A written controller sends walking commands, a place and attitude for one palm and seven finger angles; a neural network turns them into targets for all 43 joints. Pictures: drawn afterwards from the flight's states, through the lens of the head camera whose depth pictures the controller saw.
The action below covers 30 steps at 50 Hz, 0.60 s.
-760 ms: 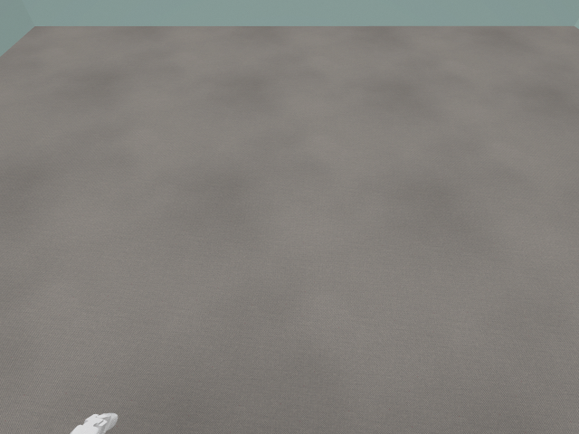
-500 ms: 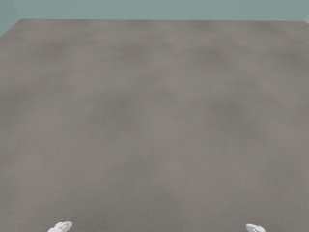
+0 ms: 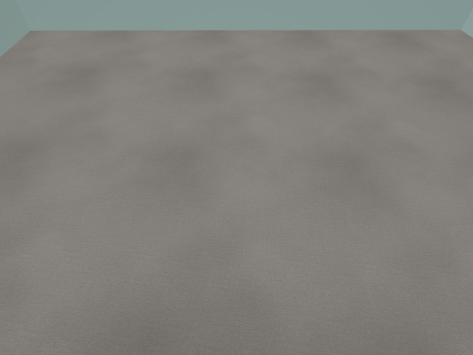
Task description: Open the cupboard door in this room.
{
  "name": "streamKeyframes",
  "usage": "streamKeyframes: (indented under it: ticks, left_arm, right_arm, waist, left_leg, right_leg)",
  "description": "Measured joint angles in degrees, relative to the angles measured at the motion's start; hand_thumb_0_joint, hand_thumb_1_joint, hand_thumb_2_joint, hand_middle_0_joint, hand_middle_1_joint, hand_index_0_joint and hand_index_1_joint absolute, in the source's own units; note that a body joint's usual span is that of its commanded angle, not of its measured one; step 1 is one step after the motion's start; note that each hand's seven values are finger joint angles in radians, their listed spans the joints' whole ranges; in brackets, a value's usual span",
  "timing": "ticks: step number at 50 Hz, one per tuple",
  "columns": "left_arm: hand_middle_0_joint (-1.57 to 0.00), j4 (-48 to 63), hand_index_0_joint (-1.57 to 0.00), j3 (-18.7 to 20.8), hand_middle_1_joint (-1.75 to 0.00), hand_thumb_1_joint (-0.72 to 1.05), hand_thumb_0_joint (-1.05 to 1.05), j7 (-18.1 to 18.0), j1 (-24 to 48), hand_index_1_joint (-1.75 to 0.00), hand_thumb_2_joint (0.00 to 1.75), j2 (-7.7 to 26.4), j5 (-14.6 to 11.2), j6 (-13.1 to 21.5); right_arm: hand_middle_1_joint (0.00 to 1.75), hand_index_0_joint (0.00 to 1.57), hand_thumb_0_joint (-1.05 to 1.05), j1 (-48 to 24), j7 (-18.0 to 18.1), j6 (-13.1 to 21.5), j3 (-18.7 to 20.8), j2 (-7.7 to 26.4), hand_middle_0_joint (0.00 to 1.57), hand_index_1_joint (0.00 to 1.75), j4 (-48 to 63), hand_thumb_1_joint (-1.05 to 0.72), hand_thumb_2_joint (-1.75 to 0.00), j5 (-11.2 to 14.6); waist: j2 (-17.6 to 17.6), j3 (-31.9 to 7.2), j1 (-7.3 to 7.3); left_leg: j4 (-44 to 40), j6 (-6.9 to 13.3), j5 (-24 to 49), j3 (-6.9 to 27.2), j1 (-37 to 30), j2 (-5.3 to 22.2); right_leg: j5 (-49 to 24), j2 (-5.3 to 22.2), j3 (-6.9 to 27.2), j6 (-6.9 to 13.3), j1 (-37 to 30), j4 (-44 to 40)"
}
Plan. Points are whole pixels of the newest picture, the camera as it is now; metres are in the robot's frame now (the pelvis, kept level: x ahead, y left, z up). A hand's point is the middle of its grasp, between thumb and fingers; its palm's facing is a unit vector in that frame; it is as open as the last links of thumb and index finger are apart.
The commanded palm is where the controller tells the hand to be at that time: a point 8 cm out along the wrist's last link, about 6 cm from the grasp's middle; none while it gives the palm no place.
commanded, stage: stand and wait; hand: left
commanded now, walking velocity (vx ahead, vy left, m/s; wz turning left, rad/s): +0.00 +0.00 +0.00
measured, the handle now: out of the picture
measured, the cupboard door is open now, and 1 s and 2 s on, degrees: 0 0 0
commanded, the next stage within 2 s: turn or walk to find it in 0.14 s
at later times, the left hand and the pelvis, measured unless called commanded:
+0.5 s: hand out of the picture +0.03 +0.22 -0.18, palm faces +0.06 -0.96 -0.26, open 7.4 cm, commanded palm none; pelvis -0.02 +0.01 -0.01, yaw +5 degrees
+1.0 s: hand out of the picture -0.06 +0.19 -0.16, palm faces +0.31 -0.91 -0.27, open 7.4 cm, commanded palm none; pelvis -0.06 -0.02 -0.01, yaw +19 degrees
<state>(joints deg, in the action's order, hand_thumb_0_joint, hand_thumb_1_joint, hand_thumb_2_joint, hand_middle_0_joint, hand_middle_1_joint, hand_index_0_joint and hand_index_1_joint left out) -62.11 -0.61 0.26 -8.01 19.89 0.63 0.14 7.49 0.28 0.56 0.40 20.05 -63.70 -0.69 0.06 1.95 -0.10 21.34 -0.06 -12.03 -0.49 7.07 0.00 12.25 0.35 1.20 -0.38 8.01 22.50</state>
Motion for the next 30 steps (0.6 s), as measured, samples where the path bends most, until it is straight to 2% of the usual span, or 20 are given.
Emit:
streamKeyframes:
  ticks: [11,18,24,27,30]
  left_arm:
    - [-0.21,0.08,-0.2,-0.14,-0.3,0.9,0.01,0.12,0.49,-0.3,0.89,-0.51,0.1,0.11]
    - [-0.2,2.38,-0.2,0.32,-0.3,0.9,0.01,-0.93,0.39,-0.3,0.89,-2.31,0.12,-1.13]
    - [-0.2,5.11,-0.2,0.37,-0.3,0.9,0.01,-1.17,-1.85,-0.3,0.89,-5.2,0.3,-2.09]
    - [-0.21,5.98,-0.2,0.61,-0.3,0.9,0.01,-1.23,-3.01,-0.3,0.89,-5.9,0.39,-2.79]
    - [-0.21,6.29,-0.2,1.2,-0.3,0.9,0.01,-1.49,-3.0,-0.3,0.89,-6.06,0.31,-3.39]
  right_arm:
    - [0.3,0.2,0.0,0.0,-0.28,0.09,-0.06,-0.35,0.2,0.3,-0.13,-0.9,-0.9,-0.03]
    - [0.3,0.2,0.0,1.43,-0.18,-1.4,0.26,-1.75,0.2,0.3,1.76,-0.9,-0.9,-0.26]
    - [0.3,0.2,0.0,3.56,-0.61,-2.76,0.7,-4.88,0.2,0.3,4.3,-0.9,-0.9,-0.24]
    - [0.3,0.2,0.0,4.56,-0.85,-2.9,0.89,-6.73,0.2,0.3,5.54,-0.9,-0.9,-0.39]
    - [0.3,0.2,0.0,5.39,-0.7,-2.38,0.92,-8.71,0.2,0.3,6.8,-0.9,-0.9,-0.54]
  waist:
    - [0.08,-0.28,0.33]
    - [0.13,-0.34,0.59]
    - [0.06,0.36,0.52]
    - [-1.16,0.75,0.53]
    - [-1.84,1.48,0.76]
  left_leg:
    - [-0.1,-0.14,0.88,0.21,0.85,0.11]
    - [4.49,-0.14,-0.38,2.15,5.08,-0.62]
    - [11.42,0.35,-2.97,4.0,9.88,-1.72]
    - [13.68,1.08,-3.83,4.15,11.44,-3.0]
    - [13.26,1.57,-2.99,4.76,12.22,-3.73]
  right_leg:
    - [-0.89,-0.1,-0.21,0.1,0.7,-0.23]
    - [0.91,0.64,-2.15,-0.13,3.79,3.7]
    - [3.44,1.63,-4.04,-0.42,6.94,8.89]
    - [5.06,2.92,-4.21,-1.02,8.77,12.28]
    - [13.02,2.24,-2.65,-1.39,12.43,21.9]
